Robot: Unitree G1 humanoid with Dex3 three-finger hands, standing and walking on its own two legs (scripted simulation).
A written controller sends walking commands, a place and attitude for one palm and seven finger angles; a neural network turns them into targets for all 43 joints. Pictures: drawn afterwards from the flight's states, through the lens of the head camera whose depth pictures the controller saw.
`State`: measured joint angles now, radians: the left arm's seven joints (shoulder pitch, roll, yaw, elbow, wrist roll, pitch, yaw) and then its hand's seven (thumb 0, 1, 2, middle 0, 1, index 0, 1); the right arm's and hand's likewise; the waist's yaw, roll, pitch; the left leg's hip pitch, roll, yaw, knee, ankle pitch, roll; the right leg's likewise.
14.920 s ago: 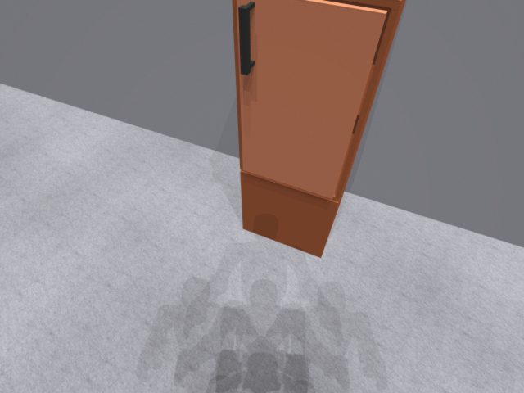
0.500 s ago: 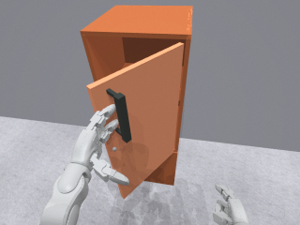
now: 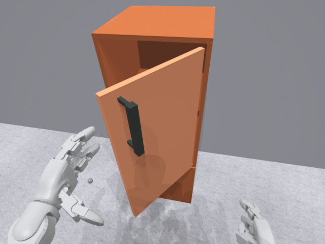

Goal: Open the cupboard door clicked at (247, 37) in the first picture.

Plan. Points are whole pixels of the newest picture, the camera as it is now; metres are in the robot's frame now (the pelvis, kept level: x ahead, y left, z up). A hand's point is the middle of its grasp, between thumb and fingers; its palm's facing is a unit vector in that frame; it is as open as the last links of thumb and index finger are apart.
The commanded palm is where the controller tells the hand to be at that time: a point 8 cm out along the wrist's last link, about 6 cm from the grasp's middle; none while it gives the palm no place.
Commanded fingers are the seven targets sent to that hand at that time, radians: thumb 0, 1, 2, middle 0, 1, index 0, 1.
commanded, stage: draw the hand back to the body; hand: left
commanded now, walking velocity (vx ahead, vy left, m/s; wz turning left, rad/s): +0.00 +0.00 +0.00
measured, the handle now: (131, 127) +0.34 +0.12 +0.15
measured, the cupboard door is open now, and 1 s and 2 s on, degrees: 55 55 55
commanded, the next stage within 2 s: step back with the hand held close in 1.64 s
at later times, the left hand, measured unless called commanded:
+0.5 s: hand (68, 180) +0.19 +0.21 +0.14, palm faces -0.04 -1.00 -0.08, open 16.3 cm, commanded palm +0.16 +0.26 +0.16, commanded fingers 0.00 -0.40 0.34 -0.15 -0.30 -0.15 -0.30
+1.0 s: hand (42, 169) +0.21 +0.27 +0.15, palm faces +0.38 -0.85 -0.36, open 12.2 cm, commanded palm +0.16 +0.31 +0.17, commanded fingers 0.00 0.48 0.72 -0.19 -0.30 -0.19 -0.30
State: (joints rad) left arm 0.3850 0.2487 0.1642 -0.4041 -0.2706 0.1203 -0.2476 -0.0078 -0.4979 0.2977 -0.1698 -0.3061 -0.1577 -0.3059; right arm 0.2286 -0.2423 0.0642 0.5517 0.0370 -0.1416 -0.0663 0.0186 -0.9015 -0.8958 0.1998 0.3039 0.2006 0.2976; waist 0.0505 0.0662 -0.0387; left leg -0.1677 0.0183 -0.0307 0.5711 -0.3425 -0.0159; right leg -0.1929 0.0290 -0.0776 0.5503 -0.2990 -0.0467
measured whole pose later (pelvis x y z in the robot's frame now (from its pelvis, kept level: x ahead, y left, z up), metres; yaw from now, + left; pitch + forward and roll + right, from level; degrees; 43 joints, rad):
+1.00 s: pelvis +0.01 +0.03 +0.01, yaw -1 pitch -5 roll -1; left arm 0.45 0.31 0.24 -0.40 -0.04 -0.08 0.11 0.00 0.15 0.57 -0.18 -0.30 -0.18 -0.31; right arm 0.20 -0.21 0.04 0.66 -0.01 -0.13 -0.07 0.02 -0.90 -0.90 0.20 0.30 0.20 0.30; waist 0.07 0.05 0.04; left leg -0.06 -0.02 0.00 0.42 -0.28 0.02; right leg -0.09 0.00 -0.04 0.39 -0.22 0.00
